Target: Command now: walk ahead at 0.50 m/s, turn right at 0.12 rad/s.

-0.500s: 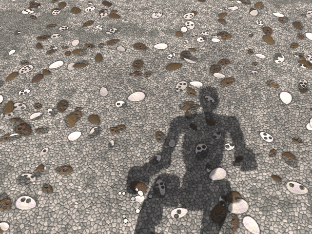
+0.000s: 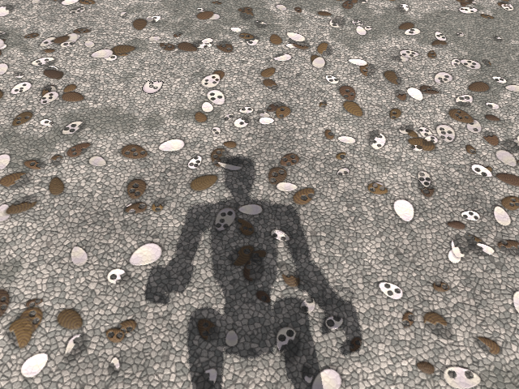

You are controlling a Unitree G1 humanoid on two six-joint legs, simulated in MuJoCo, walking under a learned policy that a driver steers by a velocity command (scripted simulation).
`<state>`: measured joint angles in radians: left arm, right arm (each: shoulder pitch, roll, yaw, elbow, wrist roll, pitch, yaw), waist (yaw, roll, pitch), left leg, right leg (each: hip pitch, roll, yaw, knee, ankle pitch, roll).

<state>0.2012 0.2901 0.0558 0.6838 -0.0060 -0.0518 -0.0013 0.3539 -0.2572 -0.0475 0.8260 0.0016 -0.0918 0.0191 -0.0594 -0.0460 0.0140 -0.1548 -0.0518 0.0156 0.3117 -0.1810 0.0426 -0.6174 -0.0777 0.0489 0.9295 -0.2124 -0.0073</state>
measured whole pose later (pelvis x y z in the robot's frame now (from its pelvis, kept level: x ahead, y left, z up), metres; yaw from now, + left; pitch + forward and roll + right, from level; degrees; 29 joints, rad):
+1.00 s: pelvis +0.54 +0.03 -0.01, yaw +19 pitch +2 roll +0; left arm 0.15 0.30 0.05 0.73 0.01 -0.10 0.00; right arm 0.28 -0.28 -0.07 0.72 0.01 -0.05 0.02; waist -0.03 -0.02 0.05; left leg -0.26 -0.11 -0.04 0.39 -0.16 0.09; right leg -0.57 -0.09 0.07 1.05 -0.32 0.03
